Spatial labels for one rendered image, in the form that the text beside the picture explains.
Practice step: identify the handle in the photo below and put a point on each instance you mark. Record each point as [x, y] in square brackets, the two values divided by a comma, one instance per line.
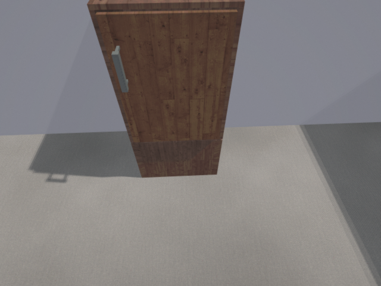
[120, 70]

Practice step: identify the cupboard door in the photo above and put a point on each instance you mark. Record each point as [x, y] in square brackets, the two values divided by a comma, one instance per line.
[177, 64]

